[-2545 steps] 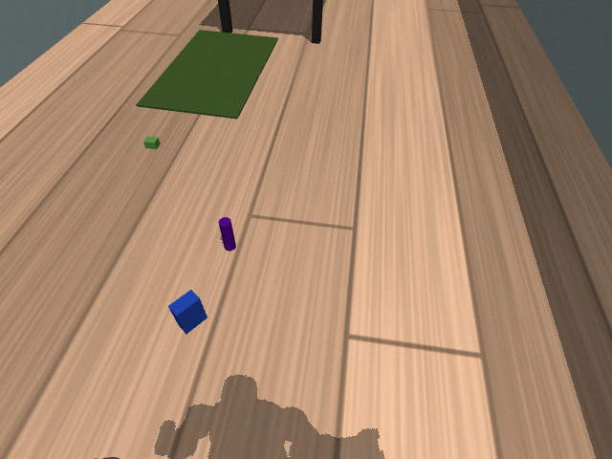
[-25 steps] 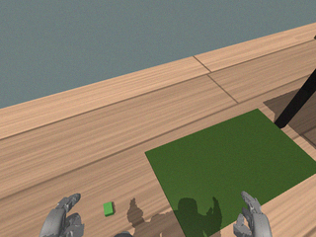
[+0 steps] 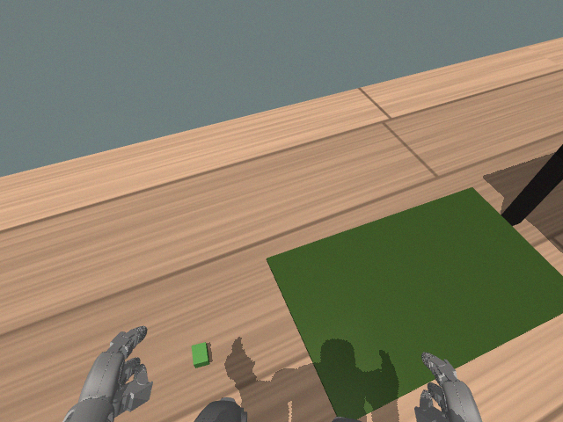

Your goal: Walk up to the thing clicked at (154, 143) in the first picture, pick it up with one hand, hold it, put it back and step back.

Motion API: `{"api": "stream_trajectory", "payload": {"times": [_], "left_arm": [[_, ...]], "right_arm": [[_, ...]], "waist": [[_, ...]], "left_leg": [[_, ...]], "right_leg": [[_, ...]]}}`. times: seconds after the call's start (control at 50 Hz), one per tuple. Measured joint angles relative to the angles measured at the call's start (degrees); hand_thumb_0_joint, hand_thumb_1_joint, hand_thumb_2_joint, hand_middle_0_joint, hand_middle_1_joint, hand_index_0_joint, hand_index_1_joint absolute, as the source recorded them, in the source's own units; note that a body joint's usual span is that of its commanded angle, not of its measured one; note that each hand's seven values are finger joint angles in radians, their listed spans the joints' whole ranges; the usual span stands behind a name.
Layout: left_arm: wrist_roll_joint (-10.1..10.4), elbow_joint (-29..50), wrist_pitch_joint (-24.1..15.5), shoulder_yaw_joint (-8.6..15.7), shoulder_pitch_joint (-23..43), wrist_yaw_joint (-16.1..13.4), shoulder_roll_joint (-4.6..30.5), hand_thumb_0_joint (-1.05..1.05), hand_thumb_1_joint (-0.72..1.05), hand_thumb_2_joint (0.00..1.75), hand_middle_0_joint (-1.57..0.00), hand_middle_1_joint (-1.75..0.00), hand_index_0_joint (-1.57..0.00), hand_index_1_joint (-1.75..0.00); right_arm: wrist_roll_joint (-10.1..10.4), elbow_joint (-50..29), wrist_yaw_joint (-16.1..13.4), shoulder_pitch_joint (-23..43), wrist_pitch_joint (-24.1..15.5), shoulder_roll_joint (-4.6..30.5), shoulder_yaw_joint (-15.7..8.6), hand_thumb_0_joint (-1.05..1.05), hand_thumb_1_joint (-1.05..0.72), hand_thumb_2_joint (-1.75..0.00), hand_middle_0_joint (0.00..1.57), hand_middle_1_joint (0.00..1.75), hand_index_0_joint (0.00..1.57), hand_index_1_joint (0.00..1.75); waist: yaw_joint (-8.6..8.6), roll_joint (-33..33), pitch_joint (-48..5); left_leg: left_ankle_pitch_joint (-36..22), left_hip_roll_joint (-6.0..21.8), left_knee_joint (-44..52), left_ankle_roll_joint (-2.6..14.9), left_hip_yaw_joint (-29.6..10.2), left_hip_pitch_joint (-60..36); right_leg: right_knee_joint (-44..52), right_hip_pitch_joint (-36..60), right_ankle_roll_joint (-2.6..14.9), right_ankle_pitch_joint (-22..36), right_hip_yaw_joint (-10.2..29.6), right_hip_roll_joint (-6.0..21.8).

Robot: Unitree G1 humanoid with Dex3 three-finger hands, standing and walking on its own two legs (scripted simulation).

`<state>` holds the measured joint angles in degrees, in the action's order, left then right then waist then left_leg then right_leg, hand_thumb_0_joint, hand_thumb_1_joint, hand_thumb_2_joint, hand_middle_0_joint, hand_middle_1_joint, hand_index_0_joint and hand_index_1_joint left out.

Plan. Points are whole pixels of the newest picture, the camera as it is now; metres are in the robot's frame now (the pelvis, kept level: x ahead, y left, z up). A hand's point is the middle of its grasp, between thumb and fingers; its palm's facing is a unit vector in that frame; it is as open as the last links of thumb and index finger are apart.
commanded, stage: stand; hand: left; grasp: from above
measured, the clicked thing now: (200, 355) +0.39 +0.26 -0.70
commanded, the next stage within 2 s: none
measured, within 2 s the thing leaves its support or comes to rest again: neither
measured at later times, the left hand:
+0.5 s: hand out of the picture +0.04 +0.24 -0.11, palm faces +0.04 -0.95 -0.31, open 7.4 cm
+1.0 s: hand out of the picture +0.05 +0.24 -0.10, palm faces +0.01 -0.94 -0.33, open 7.3 cm
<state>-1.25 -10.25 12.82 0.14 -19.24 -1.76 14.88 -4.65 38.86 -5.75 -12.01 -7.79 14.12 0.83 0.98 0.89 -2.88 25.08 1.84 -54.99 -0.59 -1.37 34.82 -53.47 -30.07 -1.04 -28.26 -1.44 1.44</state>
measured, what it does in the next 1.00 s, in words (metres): rises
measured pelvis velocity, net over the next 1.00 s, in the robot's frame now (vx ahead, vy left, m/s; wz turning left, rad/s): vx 0.00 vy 0.00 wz -0.01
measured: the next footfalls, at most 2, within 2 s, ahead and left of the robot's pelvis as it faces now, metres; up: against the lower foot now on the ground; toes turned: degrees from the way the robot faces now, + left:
none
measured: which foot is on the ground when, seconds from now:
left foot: down 0.00-1.00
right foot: down 0.00-1.00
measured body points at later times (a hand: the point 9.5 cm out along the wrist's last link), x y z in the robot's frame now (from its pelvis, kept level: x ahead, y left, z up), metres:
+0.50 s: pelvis +0.00 +0.01 +0.05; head +0.00 +0.01 +0.50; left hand +0.03 +0.29 -0.09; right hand +0.07 -0.27 -0.09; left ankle +0.03 +0.13 -0.69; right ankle -0.01 -0.14 -0.69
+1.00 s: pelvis +0.00 +0.00 +0.06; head +0.00 +0.00 +0.51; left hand +0.04 +0.29 -0.08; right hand +0.05 -0.29 -0.08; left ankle +0.03 +0.13 -0.69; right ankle -0.01 -0.14 -0.69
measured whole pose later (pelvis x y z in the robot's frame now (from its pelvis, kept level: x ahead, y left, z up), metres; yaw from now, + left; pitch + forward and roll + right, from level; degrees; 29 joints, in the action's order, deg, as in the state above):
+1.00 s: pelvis +0.00 +0.00 +0.06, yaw -1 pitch -4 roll +0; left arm -1.2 -65.8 -0.1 1.9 -9.5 -1.1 17.0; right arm -1.4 65.0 -0.6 -8.4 -0.1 17.9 -1.7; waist 0.5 0.8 3.3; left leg 9.3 1.0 -21.6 -0.5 0.7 8.6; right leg -21.0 -5.1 -1.9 -12.1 -0.4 2.1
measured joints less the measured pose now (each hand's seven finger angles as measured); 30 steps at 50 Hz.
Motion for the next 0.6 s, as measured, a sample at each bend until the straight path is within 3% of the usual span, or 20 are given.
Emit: {"api": "stream_trajectory", "payload": {"times": [0.04, 0.1, 0.24, 0.4, 0.6], "left_arm": [[-1.0, -9.0, -3.8, 0.3, 3.5, 0.1, 0.8, 0.01, 0.90, 0.90, -0.20, -0.30, -0.21, -0.30], [-1.2, -18.5, -6.6, 1.3, 5.7, 0.2, 1.7, 0.01, 0.91, 0.90, -0.20, -0.30, -0.21, -0.30], [-1.1, -34.4, -9.9, 2.6, 5.8, -0.1, 1.9, 0.01, 0.91, 0.90, -0.20, -0.30, -0.21, -0.30], [-0.6, -45.3, -11.6, 2.2, 5.2, 0.1, 1.0, 0.01, 0.91, 0.90, -0.20, -0.30, -0.21, -0.30], [-0.5, -52.1, -12.2, 1.9, 6.6, 0.2, 1.0, 0.01, 0.91, 0.90, -0.20, -0.30, -0.21, -0.30]], "right_arm": [[0.0, 3.7, 2.5, 1.8, 2.6, 1.1, -0.3, 0.01, -0.90, -0.90, 0.21, 0.30, 0.20, 0.30], [1.1, 7.0, 4.6, 2.4, 4.5, 1.9, -1.8, 0.01, -0.90, -0.90, 0.21, 0.30, 0.21, 0.30], [1.5, 13.0, 5.2, 1.4, 6.4, 3.0, -3.7, 0.01, -0.90, -0.90, 0.21, 0.30, 0.20, 0.30], [2.2, 18.8, 4.8, 1.2, 7.5, 2.3, -3.2, 0.01, -0.90, -0.90, 0.21, 0.30, 0.20, 0.30], [2.8, 23.2, 4.9, 2.1, 8.0, 2.0, -2.9, 0.01, -0.90, -0.90, 0.21, 0.30, 0.20, 0.30]], "waist": [[0.56, -0.8, 1.9], [0.67, -1.6, 3.3], [0.32, -1.5, 4.4], [0.29, -0.9, 5.5], [0.23, -0.3, 6.1]], "left_leg": [[-1.2, -0.5, 2.4, 0.14, 0.6, -2.8], [-2.6, -1.1, 5.8, 0.25, 1.2, -6.3], [-5.4, -0.9, 12.7, 0.45, 1.5, -12.9], [-10.0, -1.0, 22.3, 0.48, 1.6, -20.0], [-13.9, -1.3, 29.4, 0.53, 1.9, -24.6]], "right_leg": [[1.4, 2.2, -0.15, 0.7, 0.5, 0.6], [3.8, 5.1, -0.41, 1.8, 1.0, 1.2], [11.6, 12.0, -0.80, 5.3, 1.0, 0.9], [21.7, 19.2, -0.97, 10.3, 0.8, 1.0], [28.5, 23.5, -1.16, 14.1, 1.0, 1.2]]}}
